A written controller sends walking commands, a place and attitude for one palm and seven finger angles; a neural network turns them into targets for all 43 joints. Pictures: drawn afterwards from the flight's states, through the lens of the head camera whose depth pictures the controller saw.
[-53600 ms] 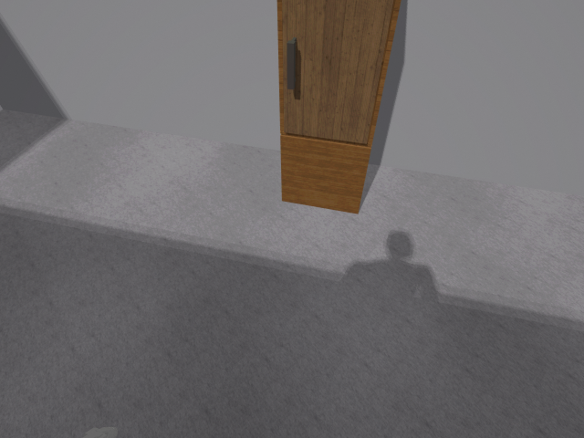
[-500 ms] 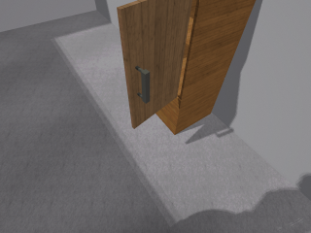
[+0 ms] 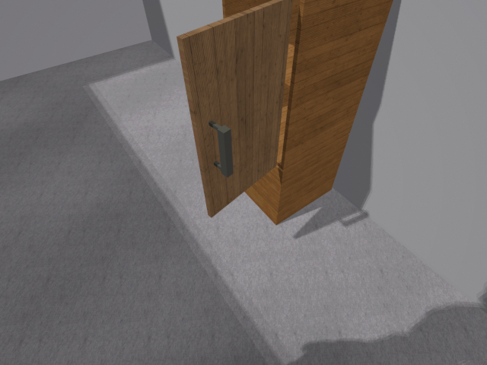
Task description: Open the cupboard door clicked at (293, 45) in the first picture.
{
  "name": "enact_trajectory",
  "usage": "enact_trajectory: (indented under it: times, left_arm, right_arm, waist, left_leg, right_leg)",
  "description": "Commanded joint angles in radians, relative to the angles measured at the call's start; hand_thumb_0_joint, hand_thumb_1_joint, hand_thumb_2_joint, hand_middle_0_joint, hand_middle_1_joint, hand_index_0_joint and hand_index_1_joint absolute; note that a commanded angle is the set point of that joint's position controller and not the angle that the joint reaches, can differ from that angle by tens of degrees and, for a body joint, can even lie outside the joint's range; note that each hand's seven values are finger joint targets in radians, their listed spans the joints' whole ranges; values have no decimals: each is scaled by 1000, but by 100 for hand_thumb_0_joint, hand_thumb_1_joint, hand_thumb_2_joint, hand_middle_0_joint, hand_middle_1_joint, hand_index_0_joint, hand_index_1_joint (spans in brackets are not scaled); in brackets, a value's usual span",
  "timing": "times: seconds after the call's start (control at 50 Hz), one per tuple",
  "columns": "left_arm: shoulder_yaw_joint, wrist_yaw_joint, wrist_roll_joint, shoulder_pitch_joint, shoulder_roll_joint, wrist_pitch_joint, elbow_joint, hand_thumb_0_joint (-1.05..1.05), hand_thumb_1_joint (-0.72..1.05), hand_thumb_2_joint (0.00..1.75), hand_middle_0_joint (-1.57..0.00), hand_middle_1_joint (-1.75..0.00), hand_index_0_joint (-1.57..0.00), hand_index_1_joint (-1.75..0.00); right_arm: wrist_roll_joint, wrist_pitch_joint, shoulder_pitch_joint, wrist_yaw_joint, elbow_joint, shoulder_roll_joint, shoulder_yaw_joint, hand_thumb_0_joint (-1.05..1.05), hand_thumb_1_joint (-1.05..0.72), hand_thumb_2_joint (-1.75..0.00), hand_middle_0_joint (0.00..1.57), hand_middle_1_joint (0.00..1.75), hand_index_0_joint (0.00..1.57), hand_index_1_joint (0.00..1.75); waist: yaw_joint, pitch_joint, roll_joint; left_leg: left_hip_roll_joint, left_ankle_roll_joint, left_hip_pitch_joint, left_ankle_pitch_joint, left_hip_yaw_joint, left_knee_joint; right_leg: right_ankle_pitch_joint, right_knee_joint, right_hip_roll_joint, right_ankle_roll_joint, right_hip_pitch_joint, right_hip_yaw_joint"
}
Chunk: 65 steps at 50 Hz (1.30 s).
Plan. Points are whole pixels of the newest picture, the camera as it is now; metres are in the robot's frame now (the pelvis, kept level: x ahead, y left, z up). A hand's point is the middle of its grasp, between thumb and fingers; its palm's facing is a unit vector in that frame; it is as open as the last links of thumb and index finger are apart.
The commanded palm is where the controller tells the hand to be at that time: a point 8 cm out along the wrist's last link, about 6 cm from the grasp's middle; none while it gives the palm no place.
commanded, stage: let the arm hang, fingers relaxed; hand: left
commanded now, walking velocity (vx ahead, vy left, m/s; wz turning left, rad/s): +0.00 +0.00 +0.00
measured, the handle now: (220, 149) +0.64 +0.09 -0.05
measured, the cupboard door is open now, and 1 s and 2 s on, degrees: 100 100 100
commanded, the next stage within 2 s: look to check the result in 0.18 s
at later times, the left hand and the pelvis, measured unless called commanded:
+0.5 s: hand out of the picture +0.03 +0.19 -0.17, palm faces +0.02 -0.97 -0.26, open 7.4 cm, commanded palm none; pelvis +0.02 -0.01 +0.00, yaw +0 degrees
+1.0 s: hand out of the picture +0.09 +0.19 -0.16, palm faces +0.00 -0.96 -0.29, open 7.4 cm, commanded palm none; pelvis +0.04 -0.02 +0.00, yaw +0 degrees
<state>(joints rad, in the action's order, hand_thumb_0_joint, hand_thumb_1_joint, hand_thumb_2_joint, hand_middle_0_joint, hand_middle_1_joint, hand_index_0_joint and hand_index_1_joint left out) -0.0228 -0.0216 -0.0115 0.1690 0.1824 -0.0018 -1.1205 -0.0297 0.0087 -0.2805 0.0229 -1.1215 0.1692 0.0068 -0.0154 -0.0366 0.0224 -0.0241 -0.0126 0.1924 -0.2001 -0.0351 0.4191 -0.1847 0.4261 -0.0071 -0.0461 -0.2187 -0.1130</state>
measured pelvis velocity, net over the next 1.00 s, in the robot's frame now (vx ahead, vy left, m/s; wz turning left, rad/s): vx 0.04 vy -0.02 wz -0.01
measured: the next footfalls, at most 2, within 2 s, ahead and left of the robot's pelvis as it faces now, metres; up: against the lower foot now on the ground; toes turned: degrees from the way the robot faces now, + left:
none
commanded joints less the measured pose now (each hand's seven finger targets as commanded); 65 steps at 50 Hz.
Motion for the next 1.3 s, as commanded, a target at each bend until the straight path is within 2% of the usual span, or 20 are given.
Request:
enact_trajectory:
  times: [0.0,0.06,0.22,0.28,0.34,0.38,0.46,0.52,0.58,0.66,0.74,0.78,0.8,0.9,0.96,1.06,1.28]
  left_arm:
    - [-26,-9,2,52,128,13,19,0,90,90,-20,-30,-20,-30]
    - [-24,-8,2,54,120,16,19,0,90,90,-20,-30,-20,-30]
    - [-26,-9,2,61,127,24,18,0,90,90,-20,-30,-20,-30]
    - [-26,-9,2,63,135,27,16,0,90,90,-20,-30,-20,-30]
    - [-24,-9,3,63,142,29,12,0,90,90,-20,-30,-20,-30]
    - [-25,-10,3,63,149,29,10,0,90,90,-20,-30,-20,-30]
    - [-23,-9,4,61,162,32,4,0,90,90,-20,-30,-20,-30]
    - [-25,-8,4,52,171,31,5,0,90,90,-20,-30,-20,-30]
    - [-26,-9,3,50,182,33,4,0,90,90,-20,-30,-20,-30]
    - [-26,-7,5,34,194,34,5,0,90,90,-20,-30,-20,-30]
    - [-27,-7,4,21,202,33,10,0,90,90,-20,-30,-20,-30]
    - [-28,-8,4,19,202,36,13,0,90,90,-20,-30,-20,-30]
    - [-27,-7,5,16,204,37,12,0,90,90,-20,-30,-20,-30]
    - [-27,-9,6,11,209,38,15,0,90,90,-20,-30,-20,-30]
    - [-26,-8,7,7,205,36,17,0,90,90,-20,-30,-20,-30]
    - [-27,-8,7,6,205,37,19,0,90,90,-20,-30,-20,-30]
    - [-27,-10,5,18,202,38,15,0,90,90,-20,-30,-20,-30]
  right_arm:
    - [4,-13,-50,5,21,93,18,0,-90,-90,20,30,20,30]
    - [4,-15,-36,7,22,96,16,0,-90,-90,20,30,20,30]
    - [7,-17,-16,10,22,107,20,0,-90,-90,20,30,20,30]
    - [8,-14,-14,11,24,118,22,0,-90,-90,20,30,20,30]
    - [8,-16,-8,11,18,125,21,0,-90,-90,20,30,20,30]
    - [11,-15,-3,12,20,132,21,0,-90,-90,20,30,20,30]
    - [10,-18,9,12,18,149,21,0,-90,-90,20,30,20,30]
    - [9,-15,15,10,16,152,20,0,-90,-90,20,30,20,30]
    - [10,-13,20,10,18,163,22,0,-90,-90,20,30,20,30]
    - [8,-15,28,8,15,174,21,0,-90,-90,20,30,20,30]
    - [7,-13,34,7,16,179,19,0,-90,-90,20,30,20,30]
    - [7,-15,36,8,20,185,20,0,-90,-90,20,30,20,30]
    - [7,-17,39,7,18,184,19,0,-90,-90,20,30,20,30]
    - [8,-18,45,10,20,187,19,0,-90,-90,20,30,20,30]
    - [7,-15,44,10,18,188,18,0,-90,-90,20,30,20,30]
    - [7,-17,39,10,16,187,18,0,-90,-90,20,30,20,30]
    - [9,-16,35,11,14,187,20,0,-90,-90,20,30,20,30]
  waist:
    - [15,-38,-1]
    - [14,-27,13]
    - [12,-6,-5]
    - [9,-3,-24]
    - [7,10,-8]
    - [10,-3,-17]
    - [7,22,-21]
    - [9,-6,-13]
    - [9,-1,-32]
    - [8,2,-8]
    - [9,-13,-17]
    - [10,16,-17]
    - [10,21,-4]
    - [11,28,-18]
    - [10,3,-20]
    - [8,29,-9]
    - [9,14,-21]
  left_leg:
    - [-78,34,74,1,77,-115]
    - [-80,31,48,23,76,-116]
    - [-82,30,4,76,66,-104]
    - [-81,31,-12,68,60,-99]
    - [-85,29,-27,93,60,-102]
    - [-86,31,-25,87,61,-103]
    - [-90,30,-52,115,60,-103]
    - [-89,28,-35,91,60,-112]
    - [-86,29,-48,84,56,-106]
    - [-89,25,-49,89,56,-114]
    - [-87,23,-37,79,53,-117]
    - [-89,24,-49,100,55,-113]
    - [-90,22,-49,109,54,-115]
    - [-92,20,-57,147,53,-117]
    - [-93,18,-55,124,49,-123]
    - [-95,18,-66,136,51,-124]
    - [-96,19,-77,129,49,-127]
  right_leg:
    - [-59,-113,-110,-4,42,124]
    - [-30,-113,-111,-3,43,122]
    - [42,-120,-116,-6,61,122]
    - [28,-133,-113,-7,57,125]
    - [72,-125,-116,-9,67,127]
    - [63,-132,-113,-9,67,123]
    - [123,-127,-119,-11,82,128]
    - [86,-139,-119,-11,77,129]
    - [73,-155,-119,-12,76,135]
    - [89,-156,-122,-14,84,142]
    - [72,-168,-123,-11,88,147]
    - [110,-159,-121,-12,110,141]
    - [133,-154,-124,-12,115,142]
    - [228,-138,-126,-9,136,133]
    - [193,-149,-125,-9,119,135]
    - [205,-147,-122,-10,137,140]
    - [186,-156,-117,-10,120,138]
